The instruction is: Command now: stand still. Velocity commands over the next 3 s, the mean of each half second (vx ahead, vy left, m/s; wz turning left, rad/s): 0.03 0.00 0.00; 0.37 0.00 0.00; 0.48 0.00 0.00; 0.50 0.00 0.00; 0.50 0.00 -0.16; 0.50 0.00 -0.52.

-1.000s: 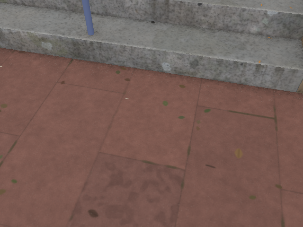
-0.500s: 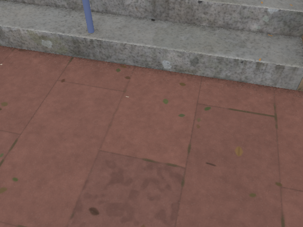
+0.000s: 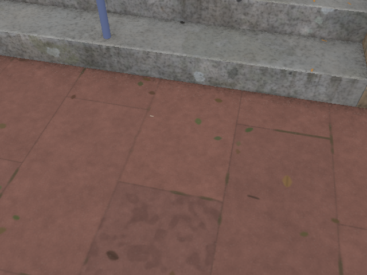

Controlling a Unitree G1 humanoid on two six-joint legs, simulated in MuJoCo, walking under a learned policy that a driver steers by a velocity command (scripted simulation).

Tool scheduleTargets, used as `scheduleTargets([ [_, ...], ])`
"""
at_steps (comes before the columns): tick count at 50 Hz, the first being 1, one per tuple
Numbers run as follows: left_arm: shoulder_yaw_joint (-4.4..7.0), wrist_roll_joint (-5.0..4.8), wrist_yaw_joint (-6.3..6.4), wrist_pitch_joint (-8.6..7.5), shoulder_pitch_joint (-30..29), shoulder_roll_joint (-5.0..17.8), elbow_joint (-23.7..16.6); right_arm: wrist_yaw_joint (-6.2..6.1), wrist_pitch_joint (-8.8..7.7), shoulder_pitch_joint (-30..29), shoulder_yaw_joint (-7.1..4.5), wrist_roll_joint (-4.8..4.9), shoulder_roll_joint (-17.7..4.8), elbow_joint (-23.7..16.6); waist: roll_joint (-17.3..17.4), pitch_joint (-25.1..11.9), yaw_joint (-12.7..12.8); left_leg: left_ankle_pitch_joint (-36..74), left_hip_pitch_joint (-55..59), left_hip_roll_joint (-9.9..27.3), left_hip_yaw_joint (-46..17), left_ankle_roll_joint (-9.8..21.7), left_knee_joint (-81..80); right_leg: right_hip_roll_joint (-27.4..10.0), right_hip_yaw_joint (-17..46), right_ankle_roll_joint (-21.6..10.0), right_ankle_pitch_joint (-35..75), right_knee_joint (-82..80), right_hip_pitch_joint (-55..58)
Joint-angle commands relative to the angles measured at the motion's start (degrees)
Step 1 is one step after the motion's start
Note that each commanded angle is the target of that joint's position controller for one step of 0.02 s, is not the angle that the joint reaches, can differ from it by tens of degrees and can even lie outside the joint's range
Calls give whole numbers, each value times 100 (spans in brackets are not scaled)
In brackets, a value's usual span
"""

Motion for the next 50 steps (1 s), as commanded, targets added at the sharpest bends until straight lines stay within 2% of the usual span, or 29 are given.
scheduleTargets([
  [1, 64, 0, 13, -36, 176, 508, -125, -10, -21, 539, -61, 2, -444, -21, 52, 144, -5, 540, -888, 60, -19, 102, -725, -49, 0, -222, 578, -388, 638],
  [19, 8, -5, 10, -46, 309, 490, -79, -3, -17, 650, -7, 9, -430, 93, 48, 169, -21, 555, -886, 52, 15, 95, -718, -37, -10, -217, 628, -369, 626],
  [20, -10, -1, 9, -42, 414, 426, -18, -6, -9, 777, 4, 11, -381, 161, 78, 36, -28, -29, -836, 15, 51, 125, -774, 43, -95, -220, 11, -356, 682],
  [21, 6, -27, 12, -38, 454, 461, 3, -20, 8, 801, -25, 41, -466, 166, 160, 131, -37, -840, -915, 1, 10, 227, -810, 185, -231, -240, -913, -228, 539],
  [22, 33, -51, 13, -52, 469, 518, 0, -39, 17, 728, -69, 66, -615, 99, 295, 315, -48, -1703, -1037, 78, -156, 389, -873, 308, -348, -281, -1839, -69, 238],
  [23, 41, -54, 3, -101, 373, 533, -57, -52, 4, 737, -93, 95, -699, 37, 371, 553, -104, -2363, -1164, 263, -431, 561, -1043, 313, -358, -328, -2280, 66, -102],
  [24, 26, -67, -25, -188, 226, 461, -144, -52, -39, 841, -123, 132, -799, 16, 520, 731, -185, -2713, -1137, 554, -849, 751, -1270, 293, -387, -347, -2206, 302, -406],
  [26, -17, -101, -125, -404, 0, 258, -288, -24, -151, 894, -253, 189, -1170, -21, 1108, 957, -252, -2901, -829, 1462, -2041, 1223, -1864, 237, -653, -332, -1159, 1264, -957],
  [27, -21, -112, -172, -494, -63, 267, -346, -4, -191, 770, -274, 191, -1202, -81, 1093, 1081, -219, -2710, -959, 1723, -2335, 1371, -1974, 42, -529, -422, -1055, 1469, -1018],
  [28, -26, -149, -213, -571, 50, 237, -356, 26, -228, 562, -256, 185, -1140, -157, 1062, 1142, -71, -2368, -1049, 1719, -2245, 1339, -1885, -28, -523, -517, -1138, 1210, -849],
  [30, 41, -185, -249, -644, 883, 293, -65, 94, -231, 181, -207, 208, -988, -297, 837, 935, 349, -1542, -1473, 1113, -1359, 942, -1203, 177, -693, -566, -982, 4, 590],
  [31, 142, -139, -257, -655, 1551, 518, 144, 106, -271, -13, -187, 193, -947, -404, 408, 679, 583, -434, -1809, 684, -811, 724, -218, 1, -182, -617, -724, -338, 1423],
  [32, 333, -143, -264, -674, 2411, 1174, 277, 105, -358, -129, -101, 177, -607, -579, -1096, 267, 841, 145, -2679, -53, 181, 344, 1901, -1051, 1749, -1148, -1315, -1335, 2352],
  [33, 344, -62, -342, -742, 2919, 1449, 310, 93, -476, -117, -48, 237, -420, -749, -1911, -144, 853, -983, -3484, -366, -77, 295, 3519, -2170, 4198, -1865, -1824, -2302, 2735],
  [34, 166, -24, -342, -805, 2180, 973, 127, 143, -544, -194, -116, 303, -710, -790, -1004, 218, 440, -769, -3848, 79, -535, 473, 4410, -2282, 4045, -1832, -1860, -2212, 2310],
  [35, 85, -29, -350, -822, 1647, 711, -83, 211, -581, -259, -123, 300, -734, -775, -602, 408, 274, -198, -3943, 337, -544, 623, 4616, -2013, 3154, -1650, -1637, -2155, 2004],
  [36, 59, -13, -372, -813, 1344, 714, -188, 220, -607, -292, -139, 248, -702, -764, -278, 421, 153, 317, -3905, 539, -426, 664, 4365, -1753, 2441, -1442, -1252, -2256, 1851],
  [37, 8, -13, -382, -782, 1252, 614, -235, 223, -607, -402, -223, 185, -863, -776, -223, 444, 94, 649, -3792, 685, -330, 639, 4007, -1524, 1851, -1266, -568, -2297, 1765],
  [38, -50, 4, -369, -729, 1362, 450, -201, 248, -579, -446, -282, 164, -945, -781, -289, 377, 81, 846, -3580, 741, -204, 577, 3753, -1279, 1333, -1124, -39, -2339, 1715],
  [39, -69, 17, -338, -688, 1562, 427, -154, 279, -539, -481, -283, 167, -856, -782, -376, 323, 99, 960, -3523, 742, -67, 501, 3582, -1162, 1013, -1086, 427, -2340, 1742],
  [41, -62, 30, -256, -634, 1814, 586, -121, 311, -469, -827, -238, 147, -667, -914, -326, 354, 150, 1167, -3685, 751, 107, 324, 3114, -1114, 684, -1138, 986, -2384, 1749],
  [44, -29, 54, -154, -582, 1754, 861, -260, 331, -476, -1814, -122, 127, -514, -1329, -304, 523, 290, 1704, -3505, 652, 238, 148, 1724, -1094, 411, -1180, 1118, -2536, 1378],
  [47, 38, -20, -130, -591, 1882, 1057, -292, 399, -489, -2320, -94, 171, -659, -1529, -440, 591, 363, 2077, -2974, 474, 368, 138, 864, -1158, 240, -1169, 973, -2634, 1244],
  [50, 82, -92, -133, -573, 1914, 1071, -267, 477, -512, -2567, -104, 185, -816, -1696, -426, 684, 266, 2021, -2865, 433, 273, 343, 395, -1397, 165, -1081, 1268, -2464, 1726],
])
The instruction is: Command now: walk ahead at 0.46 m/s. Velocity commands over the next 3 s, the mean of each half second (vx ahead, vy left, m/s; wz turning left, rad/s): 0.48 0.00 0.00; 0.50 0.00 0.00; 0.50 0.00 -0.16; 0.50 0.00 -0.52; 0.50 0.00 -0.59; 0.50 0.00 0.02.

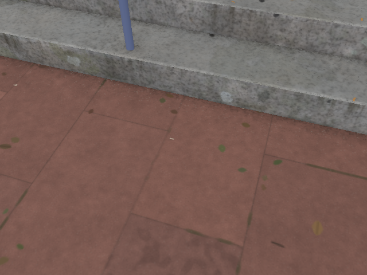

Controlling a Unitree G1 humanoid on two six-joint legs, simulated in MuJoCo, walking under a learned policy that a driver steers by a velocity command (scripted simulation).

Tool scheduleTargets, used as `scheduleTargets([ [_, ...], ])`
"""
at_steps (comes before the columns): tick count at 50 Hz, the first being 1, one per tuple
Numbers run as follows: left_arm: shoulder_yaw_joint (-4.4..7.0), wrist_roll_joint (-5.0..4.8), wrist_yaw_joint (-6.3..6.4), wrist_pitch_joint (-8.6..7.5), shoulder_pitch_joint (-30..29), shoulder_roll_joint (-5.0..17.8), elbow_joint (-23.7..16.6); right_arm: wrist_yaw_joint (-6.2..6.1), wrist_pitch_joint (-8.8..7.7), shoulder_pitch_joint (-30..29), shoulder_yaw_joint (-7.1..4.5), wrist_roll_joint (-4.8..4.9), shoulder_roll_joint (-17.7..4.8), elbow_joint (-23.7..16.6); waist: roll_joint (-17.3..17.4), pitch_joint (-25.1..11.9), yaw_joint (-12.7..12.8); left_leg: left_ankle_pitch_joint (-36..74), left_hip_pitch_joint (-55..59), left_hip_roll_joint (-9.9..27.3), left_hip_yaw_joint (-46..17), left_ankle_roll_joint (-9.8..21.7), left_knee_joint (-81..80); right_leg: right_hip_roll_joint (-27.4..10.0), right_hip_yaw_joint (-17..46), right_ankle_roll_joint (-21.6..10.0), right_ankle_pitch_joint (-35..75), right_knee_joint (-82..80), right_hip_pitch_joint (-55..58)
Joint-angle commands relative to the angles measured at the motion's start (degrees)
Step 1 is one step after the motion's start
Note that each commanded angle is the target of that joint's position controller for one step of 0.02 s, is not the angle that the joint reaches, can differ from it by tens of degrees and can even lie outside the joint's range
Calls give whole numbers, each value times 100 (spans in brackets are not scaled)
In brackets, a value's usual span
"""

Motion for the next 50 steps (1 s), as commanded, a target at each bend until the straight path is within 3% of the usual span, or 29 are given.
scheduleTargets([
  [1, 226, -47, 33, -3, 122, 1021, -162, 85, -113, -563, -57, 7, -409, -529, -659, 823, -321, -55, 234, -138, 47, 198, -450, -1634, 589, -798, 2315, -95, -524],
  [3, 268, 23, 19, 61, -35, 1143, -225, 87, -132, 180, -214, 1, -721, -382, -847, 201, -799, -382, 1407, -485, 275, 411, -419, -1552, 374, -641, 4369, 979, -357],
  [4, 240, 75, 12, 110, -115, 1074, -276, 57, -115, 1215, -359, 26, -958, -71, -832, -405, -1295, -461, 2691, -663, 371, 566, -420, -1285, 161, -492, 4966, 2196, -685],
  [5, 147, 156, -6, 111, -133, 887, -450, -6, -83, 2280, -488, -21, -1408, 159, -265, -1198, -1645, -811, 4494, 350, -859, 916, -400, -957, -32, -288, 3562, 4100, -2011],
  [6, -108, 89, -90, -42, 703, -124, -483, 37, -65, 2700, -549, -131, -1841, 307, 1579, -2267, -1114, -2355, 6231, 1791, -3975, 1893, -1461, 229, 223, 39, -741, 6255, -3992],
  [7, 20, -86, -117, -228, 317, 447, -452, 38, -86, 2491, -397, -109, -1271, 288, 1167, -2057, -1246, -2738, 5979, 1721, -4765, 1716, -2244, 60, 1015, -109, -1202, 7047, -4629],
  [8, 133, -225, -124, -325, -369, 862, -708, 24, -118, 1888, -314, -84, -990, 210, 866, -1053, -1104, -2331, 5146, 1585, -3806, 1396, -2222, -264, 840, -229, -778, 7190, -5096],
  [9, 151, -193, -72, -357, -776, 952, -826, 28, -139, 1302, -245, -96, -813, 71, 184, -681, -912, -1497, 4179, 1404, -2967, 1245, -2296, -607, 715, -270, -172, 6939, -4817],
  [10, 204, -106, -24, -320, -911, 932, -843, 59, -160, 988, -203, -155, -667, 33, -41, -420, -707, -859, 3383, 1181, -2322, 1159, -2426, -821, 650, -265, 188, 6598, -4486],
  [12, 225, -62, -10, -142, -627, 693, -795, 98, -186, 889, -142, -218, -445, 137, 198, -290, -376, -569, 2695, 837, -1628, 1113, -2738, -1035, 681, -273, 439, 6150, -3910],
  [14, 243, -52, 0, -29, -699, 618, -841, 69, -203, 1091, -151, -192, -523, 281, 184, -42, -294, -308, 2401, 748, -1236, 1199, -2974, -1084, 576, -216, 540, 5801, -3996],
  [16, 279, 10, 10, 3, -1201, 699, -1034, -11, -193, 1308, -188, -197, -707, 371, 70, 175, -354, -143, 2456, 754, -1057, 1246, -3122, -1140, 534, -94, 1032, 5269, -4489],
  [18, 297, 45, -5, -16, -1710, 707, -1201, -94, -146, 1549, -198, -183, -778, 442, 9, 268, -483, -7, 2700, 730, -931, 1195, -3159, -1133, 495, -7, 1644, 4564, -4882],
  [22, 247, 18, -88, -91, -2595, 588, -1447, -184, -85, 1930, -195, -120, -880, 539, 56, 366, -764, 85, 2919, 534, -506, 966, -3183, -870, 218, 21, 2631, 3070, -4632],
  [28, 193, -50, -292, -168, -3479, 628, -1836, -218, 76, 2480, -240, -74, -954, 805, 96, 577, -991, 358, 4155, 950, -552, 916, -2699, -673, 166, -135, 2097, 2171, -4884],
  [30, 228, -57, -350, -206, -3337, 752, -1871, -238, 135, 2390, -278, -69, -1028, 798, 207, 435, -819, 1058, 4403, 1048, -553, 818, -2349, -546, 82, -287, 1643, 1999, -4502],
  [31, 288, -52, -353, -221, -3022, 883, -1812, -242, 157, 2267, -295, -73, -1092, 759, 324, 210, -617, 1994, 4411, 1010, -496, 751, -1991, -370, -58, -381, 1460, 1964, -3929],
  [32, 399, -43, -334, -228, -2320, 1071, -1616, -241, 189, 2116, -286, -84, -1087, 715, 364, -219, -220, 2964, 4281, 808, -313, 638, -1196, -152, -240, -522, 1486, 1868, -2930],
  [33, 548, -25, -285, -223, -1221, 1401, -1304, -238, 194, 2046, -219, -130, -941, 624, 270, -933, 231, 2793, 3526, 498, -92, 454, 103, -372, 13, -764, 1668, 2034, -1273],
  [34, 696, 116, -230, -190, -289, 2013, -1147, -188, 104, 2569, -50, -195, -408, 480, -841, -1966, 197, 565, 1354, -220, 169, 85, 2423, -1931, 2273, -1547, 1341, 2044, 1184],
  [35, 622, 61, -244, -152, -167, 1784, -1065, -138, -52, 2783, 37, -108, -177, 597, -1666, -2577, 117, -3068, 62, -876, -479, -36, 3745, -2618, 4454, -2064, 641, 1022, 1970],
  [36, 492, 9, -241, -150, -566, 1391, -1124, -109, -172, 2263, -130, 45, -824, 480, -1244, -1783, 139, -2950, -532, -466, -865, 100, 4222, -2368, 3881, -1711, 312, 861, 1370],
  [37, 423, 13, -219, -141, -1084, 1160, -1255, -114, -226, 1737, -160, 123, -953, 307, -902, -1070, 9, -2440, -624, -148, -669, 174, 4107, -2152, 2945, -1470, 600, 756, 454],
  [38, 364, 44, -238, -149, -1505, 1003, -1312, -153, -211, 1488, -171, 66, -883, 263, -428, -575, -199, -1969, -393, 108, -528, 152, 3697, -1909, 2294, -1340, 1097, 522, -492],
  [39, 314, 86, -258, -178, -1721, 829, -1334, -191, -137, 1487, -223, -21, -840, 271, -424, -348, -404, -1676, -52, 296, -543, 139, 3310, -1668, 1845, -1219, 1369, 327, -1086],
  [41, 312, 110, -292, -208, -1725, 817, -1252, -204, 24, 1724, -198, -62, -541, 316, -536, -216, -619, -1435, 386, 392, -511, 79, 2982, -1491, 1451, -1243, 1578, 4, -1657],
  [43, 355, 97, -261, -243, -1559, 985, -1133, -232, 111, 1603, -200, -84, -480, 245, -498, -38, -684, -1159, 212, 444, -458, -21, 2611, -1453, 1134, -1313, 1930, -178, -1841],
  [47, 385, 66, -129, -176, -1184, 1121, -978, -216, 88, 713, -210, -149, -480, -65, -447, 181, -485, 30, -306, 418, -366, -167, 1246, -1319, 722, -1184, 2199, -299, -1590],
  [50, 383, 22, -82, -133, -891, 1173, -875, -151, 32, 59, -159, -113, -378, -234, -464, 278, -266, 687, -68, 208, -163, -162, 194, -1200, 463, -1033, 2030, -336, -1441],
])
Over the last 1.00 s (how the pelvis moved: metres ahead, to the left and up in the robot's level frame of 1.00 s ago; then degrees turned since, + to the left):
0.20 -0.01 0.00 1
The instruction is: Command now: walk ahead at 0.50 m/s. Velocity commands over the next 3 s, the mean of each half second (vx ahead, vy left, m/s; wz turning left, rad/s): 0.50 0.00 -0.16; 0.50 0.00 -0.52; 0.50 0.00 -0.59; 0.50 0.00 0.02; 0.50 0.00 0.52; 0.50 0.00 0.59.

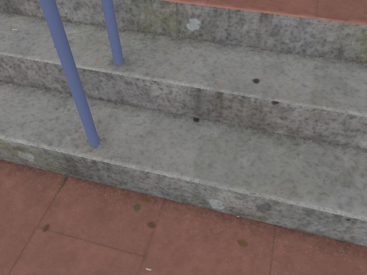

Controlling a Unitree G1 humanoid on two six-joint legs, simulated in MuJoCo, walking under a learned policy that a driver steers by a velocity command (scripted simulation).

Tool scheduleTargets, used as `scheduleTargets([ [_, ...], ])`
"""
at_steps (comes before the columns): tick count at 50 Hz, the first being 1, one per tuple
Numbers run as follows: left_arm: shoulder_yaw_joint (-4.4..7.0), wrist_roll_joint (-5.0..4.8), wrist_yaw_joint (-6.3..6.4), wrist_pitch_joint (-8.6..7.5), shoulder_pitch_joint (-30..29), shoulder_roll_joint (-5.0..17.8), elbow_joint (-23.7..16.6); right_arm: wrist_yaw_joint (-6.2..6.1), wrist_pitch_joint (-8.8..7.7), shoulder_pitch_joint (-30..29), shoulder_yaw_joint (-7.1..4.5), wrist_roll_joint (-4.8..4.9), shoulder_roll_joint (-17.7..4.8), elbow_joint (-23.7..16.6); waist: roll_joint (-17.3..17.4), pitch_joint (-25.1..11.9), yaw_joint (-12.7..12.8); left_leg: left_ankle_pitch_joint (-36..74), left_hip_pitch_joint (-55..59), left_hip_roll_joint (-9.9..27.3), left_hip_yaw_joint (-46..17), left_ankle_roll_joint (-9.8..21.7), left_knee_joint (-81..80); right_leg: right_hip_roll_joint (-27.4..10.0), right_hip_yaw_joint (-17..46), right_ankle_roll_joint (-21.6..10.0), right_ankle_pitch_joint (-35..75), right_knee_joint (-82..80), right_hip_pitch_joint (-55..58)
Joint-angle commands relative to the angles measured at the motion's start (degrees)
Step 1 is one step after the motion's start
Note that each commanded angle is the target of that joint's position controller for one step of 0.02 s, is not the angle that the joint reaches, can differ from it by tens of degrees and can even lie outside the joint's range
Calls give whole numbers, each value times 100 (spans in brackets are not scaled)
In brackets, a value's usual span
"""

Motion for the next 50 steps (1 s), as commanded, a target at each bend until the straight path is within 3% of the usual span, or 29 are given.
scheduleTargets([
  [1, 180, -51, 74, -46, 62, 943, -231, 64, -83, -570, 7, 27, -164, -398, -543, 361, 10, 647, 234, -191, 224, -20, -862, -1435, 657, -748, 1114, -593, -260],
  [4, 200, -84, 89, 28, 347, 961, -69, 158, -117, -1037, 30, 73, -191, -593, -569, 496, 131, 457, 72, -266, 198, 62, -1309, -1684, 705, -722, 1131, -392, 359],
  [7, 248, -116, 124, 98, 333, 1030, -4, 266, -175, -1088, 6, 79, -322, -712, -660, 470, -7, -119, 201, -346, 180, 277, -1592, -1936, 768, -601, 1563, -18, 880],
  [9, 283, -101, 127, 135, 84, 1150, -57, 270, -206, -499, -108, 71, -583, -589, -796, 87, -391, -475, 1242, -628, 429, 443, -1702, -1839, 637, -449, 2959, 687, 873],
  [10, 241, -67, 126, 164, 23, 1043, -85, 234, -205, 404, -242, 69, -807, -309, -720, -444, -810, -415, 2465, -795, 546, 600, -1745, -1552, 427, -307, 3564, 1701, 588],
  [11, 129, 22, 127, 160, 93, 806, -216, 166, -203, 1500, -375, -13, -1227, -76, -192, -1292, -1168, -272, 4375, 73, -421, 949, -1550, -1207, 237, -117, 2377, 3424, -650],
  [12, -123, 0, 60, 32, 831, -35, -245, 171, -181, 1985, -490, -52, -1697, 71, 1417, -2116, -851, -1420, 6506, 1476, -3171, 1862, -2160, -106, 236, 256, -1295, 5575, -3107],
  [13, -6, -149, 43, -111, 421, 535, -176, 143, -194, 1970, -347, -52, -1150, 5, 1000, -2192, -1083, -1968, 6500, 1533, -3909, 1787, -2737, -169, 1169, 180, -2261, 6412, -3820],
  [14, 100, -296, 37, -190, -167, 931, -359, 107, -225, 1474, -268, -37, -909, -73, 675, -1325, -1038, -1694, 5791, 1378, -2951, 1477, -2803, -463, 1193, 65, -1815, 6541, -4238],
  [15, 100, -274, 76, -195, -473, 929, -429, 90, -246, 995, -207, -58, -749, -165, 226, -893, -815, -1085, 4916, 1207, -2167, 1306, -2915, -812, 999, 51, -1260, 6301, -4023],
  [16, 127, -172, 112, -143, -590, 863, -420, 103, -270, 660, -149, -74, -543, -170, 42, -513, -618, -694, 4120, 1008, -1615, 1201, -3143, -1012, 947, 76, -917, 5953, -3730],
  [18, 145, -155, 115, 43, -339, 637, -349, 129, -311, 418, -97, -132, -373, -124, 271, -281, -301, -485, 3326, 771, -919, 1060, -3569, -1206, 1000, 78, -574, 5597, -3087],
  [22, 158, -123, 112, 201, -611, 450, -463, 44, -344, 507, -169, -155, -619, 42, 113, 44, -203, 467, 3088, 670, 85, 1046, -3834, -1186, 1052, 183, 190, 5091, -3498],
  [27, 157, -82, -6, 160, -1480, 412, -768, -97, -277, 593, -155, -130, -725, 56, 64, 258, -431, 615, 3211, 404, 1012, 830, -3979, -1019, 604, 258, 1535, 3437, -3364],
  [30, 96, -55, -105, 149, -2003, 283, -1036, -146, -211, 968, -180, -69, -832, 185, -38, 392, -634, 964, 3883, 644, 1182, 822, -3807, -965, 374, 172, 1508, 2849, -3555],
  [32, 98, -35, -144, 255, -1889, 328, -1084, -145, -41, 1250, -178, -57, -841, 276, 94, 325, -625, 1299, 4552, 922, 1177, 855, -3444, -953, 235, 115, 685, 3291, -3780],
  [35, 175, -60, -242, 231, -1859, 507, -1247, -213, 138, 912, -191, -79, -1006, 32, 235, 185, -364, 3874, 4511, 855, 1568, 608, -2430, -475, -305, -95, -153, 3137, -2956],
  [37, 319, -77, -240, 244, -882, 712, -1131, -258, 184, 633, -260, 29, -1249, -86, 451, -383, 237, 5327, 4234, 763, 1538, 474, -835, -54, -480, -396, -252, 2576, -1579],
  [38, 497, -62, -157, 231, 76, 1012, -882, -229, 143, 476, -247, 98, -1198, -153, 189, -760, 749, 4297, 3567, 455, 1591, 227, 570, 50, -261, -633, 584, 1619, -185],
  [39, 605, -64, -28, 266, 399, 1641, -657, -143, -14, 563, -23, -163, -404, -338, -1364, -669, 448, -1387, 1411, -211, 1426, -67, 2585, -1049, 1480, -884, 2225, 1646, 1231],
  [40, 616, 128, -50, 172, 322, 2026, -955, -25, -284, 1160, 138, -54, -63, -527, -1674, -1707, -35, -3717, -420, -1106, 287, -228, 4152, -2443, 4607, -2307, 2391, 1276, 2704],
  [41, 536, 96, -67, 142, 468, 1501, -948, 70, -467, 487, 10, 97, -577, -588, -698, -1628, 396, -3147, -970, -801, -376, -132, 4200, -2309, 4403, -2203, 1507, 784, 2544],
  [42, 449, 0, -39, 129, 121, 1159, -982, 100, -520, 159, -7, 180, -640, -737, -553, -928, 234, -2544, -1131, -561, -298, -14, 3755, -2076, 3632, -1909, 970, 618, 1834],
  [43, 372, -44, -42, 164, -232, 950, -1023, 59, -467, 91, 21, 85, -517, -677, -165, -584, 9, -2188, -1026, -395, -161, -45, 3808, -1872, 3246, -1660, 863, 526, 1153],
  [44, 273, -46, -30, 207, -428, 749, -1109, 46, -373, 180, 4, -14, -523, -678, -167, -372, -164, -1974, -943, -327, -102, -133, 3991, -1786, 3024, -1603, 1061, 439, 545],
  [45, 200, 10, -5, 244, -471, 629, -1167, 74, -263, 290, 2, -26, -449, -695, -267, -259, -310, -1939, -879, -306, -38, -205, 4492, -1700, 2861, -1579, 1279, 384, 41],
  [48, 164, -20, 121, 304, -369, 780, -1203, 109, -122, 220, 120, -127, -107, -1003, -385, 2, -467, -1713, -1357, -239, 251, -347, 4851, -1313, 2138, -1371, 1782, 369, -851],
  [49, 127, 16, 169, 347, 124, 683, -1009, 90, -70, 209, 208, -95, 249, -976, -856, -60, -291, -2117, -1922, -431, 566, -479, 6394, -1359, 2248, -1509, 1730, 455, -715],
  [50, 69, 9, 195, 379, 360, 602, -918, 63, -40, 208, 249, -15, 277, -1116, -803, 30, -280, -2296, -2583, -320, 434, -521, 6968, -1392, 2353, -1486, 1132, 490, -612],
])
Over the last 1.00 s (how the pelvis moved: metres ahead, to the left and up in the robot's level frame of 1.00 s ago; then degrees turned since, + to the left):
0.57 -0.01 0.01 0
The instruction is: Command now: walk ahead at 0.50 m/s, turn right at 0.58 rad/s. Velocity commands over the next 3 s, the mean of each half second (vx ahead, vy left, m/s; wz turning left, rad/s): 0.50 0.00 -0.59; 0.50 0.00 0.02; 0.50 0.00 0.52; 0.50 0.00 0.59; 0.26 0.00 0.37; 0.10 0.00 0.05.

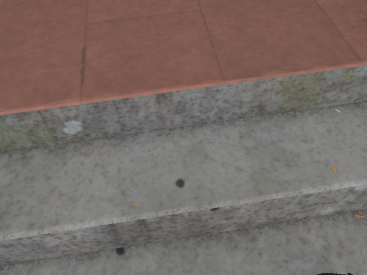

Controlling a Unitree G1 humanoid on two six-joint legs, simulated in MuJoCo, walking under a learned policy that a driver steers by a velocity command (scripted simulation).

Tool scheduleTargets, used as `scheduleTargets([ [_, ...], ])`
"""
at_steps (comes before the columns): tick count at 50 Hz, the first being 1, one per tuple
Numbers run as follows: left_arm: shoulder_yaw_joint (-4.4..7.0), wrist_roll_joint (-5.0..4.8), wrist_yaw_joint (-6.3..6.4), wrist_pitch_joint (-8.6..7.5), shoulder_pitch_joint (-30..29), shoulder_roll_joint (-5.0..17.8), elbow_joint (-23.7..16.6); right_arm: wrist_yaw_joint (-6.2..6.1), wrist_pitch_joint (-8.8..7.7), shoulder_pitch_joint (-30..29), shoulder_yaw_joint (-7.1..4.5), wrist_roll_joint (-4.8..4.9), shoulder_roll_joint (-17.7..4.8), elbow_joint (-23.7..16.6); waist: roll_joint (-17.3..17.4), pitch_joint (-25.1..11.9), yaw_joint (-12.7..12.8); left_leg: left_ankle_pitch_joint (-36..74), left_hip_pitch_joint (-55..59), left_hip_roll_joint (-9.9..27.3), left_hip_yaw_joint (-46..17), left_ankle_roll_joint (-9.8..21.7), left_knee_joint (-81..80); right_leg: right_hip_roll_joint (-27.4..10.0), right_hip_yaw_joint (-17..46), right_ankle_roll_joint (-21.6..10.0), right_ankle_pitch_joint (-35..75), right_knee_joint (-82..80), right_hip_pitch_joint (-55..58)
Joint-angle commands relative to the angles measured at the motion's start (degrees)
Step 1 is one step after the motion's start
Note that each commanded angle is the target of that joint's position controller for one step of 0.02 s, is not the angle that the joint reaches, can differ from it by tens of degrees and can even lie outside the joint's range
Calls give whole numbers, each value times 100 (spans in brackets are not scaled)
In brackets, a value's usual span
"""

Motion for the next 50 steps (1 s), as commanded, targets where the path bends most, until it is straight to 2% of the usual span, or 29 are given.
scheduleTargets([
  [1, 14, 14, 101, 33, 598, 554, -47, -24, 84, 172, 161, 109, 333, -470, -985, 118, -93, -652, -2422, -108, 422, -154, 3190, -1724, 1919, -1207, 1058, -651, 678],
  [3, -62, -17, 103, 110, 1002, 502, 217, -3, -13, -446, 360, 156, 505, -942, -704, 523, 68, -1048, -3922, -10, 307, 0, 3768, -1892, 2156, -971, 250, -652, 1224],
  [5, -131, -143, 126, 191, 977, 447, 340, 68, -167, -1502, 651, -30, 820, -1692, -427, 764, 91, -650, -3914, 74, 619, 79, 2390, -1461, 1845, -621, -82, -760, 617],
  [6, -171, -149, 176, 212, 898, 343, 305, 74, -214, -1982, 709, -79, 780, -2058, -531, 781, 150, -409, -3345, 49, 814, 72, 1438, -1288, 1738, -568, 67, -1086, 25],
  [8, -6, -181, 315, 233, 555, 765, 77, 2, -224, -2150, 750, -393, 700, -2534, -706, -31, -98, 495, 404, 1, 1172, 130, -994, -1336, 1583, -776, 1252, -2482, -1677],
  [9, 38, -237, 322, 179, 156, 888, -62, -45, -222, -1568, 620, -295, 506, -2370, -956, -575, -471, 604, 1734, -213, 1382, 254, -1650, -1211, 1166, -623, 2991, -2378, -1435],
  [10, 107, -136, 337, 138, 104, 1208, -42, -142, -200, -369, 372, -195, 106, -2073, -1540, -1624, -1030, 463, 3087, -695, 1375, 356, -1523, -1396, 1126, -505, 6518, -1719, -609],
  [12, 317, -132, 330, 40, -245, 1818, 47, -225, -40, 1286, -78, 5, -1021, -1752, -2042, -1974, -1947, -585, 3411, -790, 498, 580, -3487, -1451, 992, -83, 9994, 529, 1426],
  [13, 308, 39, 321, -90, -559, 1487, -112, -214, -16, 2268, -224, -71, -1450, -1366, -996, -2385, -2124, -519, 4778, -75, -1128, 934, -4217, -1326, 1236, -209, 8487, 2311, 574],
  [14, 51, 40, 139, -272, -374, 22, -628, -211, -15, 2574, -270, -407, -1887, -879, 3514, -2711, -1263, 975, 5947, 1527, -4872, 1715, -7133, 600, 1328, 52, 408, 5002, -1619],
  [15, 113, 121, -201, -404, -16, 280, -519, -346, -5, 2124, -161, -345, -1145, -1142, 2263, -2827, -1160, 279, 5880, 2154, -6687, 2097, -7858, 748, 2078, 158, -369, 7339, -2542],
  [16, 143, -27, -355, -348, -774, 360, -862, -373, 56, 1691, -65, -92, -655, -950, 1336, -1599, -944, -412, 5018, 2025, -5578, 1882, -7668, 393, 1326, 167, -367, 8033, -3240],
  [17, -31, -45, -370, -229, -1257, 0, -1151, -331, 133, 1574, 43, -48, -80, -527, 508, -433, -681, -1011, 3825, 1741, -4049, 1532, -7409, -49, 743, 64, -171, 8205, -3548],
  [18, -132, -68, -379, -112, -1196, -207, -1188, -282, 148, 1405, 142, -133, 466, -156, -173, 228, -297, -1596, 2783, 1469, -2732, 1205, -7040, -397, 661, -89, 148, 8140, -3544],
  [19, -146, -155, -407, -27, -846, -136, -1089, -227, 111, 1148, 200, -243, 756, 40, -257, 372, 59, -1361, 2248, 1170, -1778, 957, -7064, -589, 598, -124, 241, 8052, -3265],
  [22, -270, -273, -266, 69, -734, -334, -1177, -103, 56, 1350, 146, -107, 697, 498, -58, 612, 177, -498, 2569, 1190, -601, 852, -7672, -578, 621, -156, 446, 8602, -4206],
  [26, -346, 15, -166, 47, -1602, -109, -1508, -103, 81, 1441, 21, -248, 97, 479, -138, 329, -25, 501, 2754, 782, 870, 948, -7975, -553, 33, 264, 1637, 6693, -4386],
  [30, -218, -127, -117, 7, -1680, 28, -1318, -209, -23, 2199, -82, -263, -296, 533, 252, -57, -458, 1119, 4348, 1216, 699, 1322, -8195, -690, -5, 578, 1836, 6215, -4709],
  [34, -239, -24, -261, 10, -2690, -114, -1572, -304, 155, 2673, -85, -107, -218, 624, 255, 443, -856, 1304, 5896, 1540, 199, 1418, -8539, -1113, -465, 592, 1200, 5206, -5566],
  [38, -352, -124, -520, -211, -3509, -419, -1796, -390, 394, 2934, -131, -32, -348, 872, 361, 831, -1078, 2942, 6525, 1401, 380, 1357, -8745, -1074, -1243, 529, 115, 3689, -5123],
  [39, -342, -110, -562, -328, -3614, -356, -1861, -363, 475, 3041, -109, -8, -293, 966, 358, 807, -1046, 4590, 6670, 1088, 580, 1231, -8362, -777, -1572, 406, -417, 2910, -4513],
  [41, -105, -65, -485, -472, -2873, 116, -1852, -311, 446, 3249, -147, -63, -665, 1108, 1045, -269, -538, 9033, 6353, 856, 446, 1056, -6753, 31, -1767, 274, -420, 1243, -1495],
  [43, 275, -50, -271, -302, -673, 808, -1031, -348, 253, 2083, -251, 234, -1045, 847, 1232, -994, 566, 7088, 5116, 588, 145, 738, -5112, -811, -464, 208, 3208, -1382, 1521],
  [44, 308, 90, -99, -149, 221, 1045, -448, -219, 70, 1187, -83, 48, -246, 512, 175, -1084, 713, 606, 2277, -115, 157, 543, -2887, -1962, 461, 150, 6069, -809, 3795],
  [45, 272, 568, 72, -20, 601, 1432, -483, -65, -229, 1402, 55, 28, 598, 516, -1504, -1793, 559, -1959, -187, -635, -649, 499, 102, -3195, 977, -284, 11071, 1561, 5386],
  [46, 223, 722, 67, 55, 1133, 1181, -367, 79, -392, 1194, -96, 309, 269, 426, -1154, -2424, 872, -1718, -871, -751, -1131, 473, 1567, -3562, 886, -803, 10317, 1221, 5119],
  [47, 218, 599, -39, 121, 1284, 1012, -35, 68, -311, 729, -120, 472, 136, 188, -1118, -2295, 922, -1500, -1796, -674, -604, 440, 2718, -3401, 975, -1067, 7416, 574, 5059],
  [48, 117, 374, -63, 147, 859, 570, 151, 37, -147, -9, 61, 554, 558, -246, -1226, -1482, 677, -1713, -2963, -453, -125, 418, 3349, -3116, 759, -865, 4646, -50, 4605],
  [50, -123, 212, -35, 105, 314, -190, 387, 100, 201, -456, 496, 444, 1387, -787, -1118, -166, 32, -1629, -3487, -261, -242, 612, 4672, -2973, 271, -364, 2954, -661, 2642],
])
Over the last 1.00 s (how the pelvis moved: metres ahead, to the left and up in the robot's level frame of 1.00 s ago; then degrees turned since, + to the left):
0.54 -0.02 -0.01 -23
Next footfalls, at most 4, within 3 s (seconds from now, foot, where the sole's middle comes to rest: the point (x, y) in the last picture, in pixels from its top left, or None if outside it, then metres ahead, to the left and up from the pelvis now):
0.26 left None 0.37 0.14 -0.61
0.88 right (285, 258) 0.48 -0.23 -0.61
1.18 left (236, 148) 0.78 -0.08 -0.44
1.62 right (289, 47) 1.09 -0.27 -0.27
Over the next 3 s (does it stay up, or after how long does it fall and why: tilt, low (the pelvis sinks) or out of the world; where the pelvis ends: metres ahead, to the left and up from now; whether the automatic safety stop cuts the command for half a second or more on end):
stays up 1.37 0.01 0.49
